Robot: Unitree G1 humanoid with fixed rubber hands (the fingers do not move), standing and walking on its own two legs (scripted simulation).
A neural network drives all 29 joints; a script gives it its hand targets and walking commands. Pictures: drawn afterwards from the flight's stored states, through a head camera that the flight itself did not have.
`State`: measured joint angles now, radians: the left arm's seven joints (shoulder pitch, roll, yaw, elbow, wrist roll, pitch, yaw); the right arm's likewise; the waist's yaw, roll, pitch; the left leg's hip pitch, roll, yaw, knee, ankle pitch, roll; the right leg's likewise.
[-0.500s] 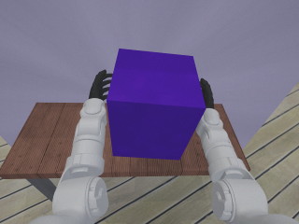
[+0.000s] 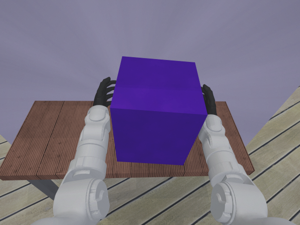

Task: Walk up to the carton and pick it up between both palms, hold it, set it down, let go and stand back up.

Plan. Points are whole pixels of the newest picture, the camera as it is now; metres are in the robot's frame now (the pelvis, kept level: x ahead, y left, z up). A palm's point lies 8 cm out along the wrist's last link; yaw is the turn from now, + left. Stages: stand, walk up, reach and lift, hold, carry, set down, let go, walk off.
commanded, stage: set down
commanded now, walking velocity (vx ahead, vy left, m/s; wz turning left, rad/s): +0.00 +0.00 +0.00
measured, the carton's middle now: (154, 113) +0.40 -0.02 +0.06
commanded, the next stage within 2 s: none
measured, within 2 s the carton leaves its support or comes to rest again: rests again in 1.16 s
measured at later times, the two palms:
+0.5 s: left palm (102, 112) +0.40 +0.13 +0.08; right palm (206, 119) +0.37 -0.17 +0.07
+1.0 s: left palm (104, 119) +0.39 +0.12 +0.05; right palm (205, 126) +0.36 -0.18 +0.04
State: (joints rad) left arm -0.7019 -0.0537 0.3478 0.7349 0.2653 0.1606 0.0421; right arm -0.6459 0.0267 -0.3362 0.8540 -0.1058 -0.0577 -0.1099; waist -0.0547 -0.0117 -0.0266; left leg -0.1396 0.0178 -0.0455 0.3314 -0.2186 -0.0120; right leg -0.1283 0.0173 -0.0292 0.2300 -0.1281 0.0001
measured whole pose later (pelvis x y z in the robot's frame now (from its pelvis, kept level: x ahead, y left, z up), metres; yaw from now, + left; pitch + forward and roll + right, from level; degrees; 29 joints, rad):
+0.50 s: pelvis +0.00 +0.00 +0.00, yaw +0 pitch +3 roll -1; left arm -0.69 -0.07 0.38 0.82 0.27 0.06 0.04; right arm -0.62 0.06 -0.43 0.88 -0.22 -0.13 -0.08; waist -0.04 0.00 -0.04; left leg -0.18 0.02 -0.03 0.32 -0.21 -0.01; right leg -0.17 0.01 -0.04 0.24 -0.12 0.00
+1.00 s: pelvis +0.00 +0.00 +0.00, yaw +0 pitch +7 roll -1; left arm -0.68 -0.07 0.40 0.91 0.29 -0.07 0.04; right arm -0.60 0.08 -0.52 0.91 -0.32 -0.24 -0.06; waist -0.03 0.01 -0.05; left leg -0.25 0.02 -0.02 0.33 -0.20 -0.01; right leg -0.24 0.01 -0.05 0.24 -0.11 0.00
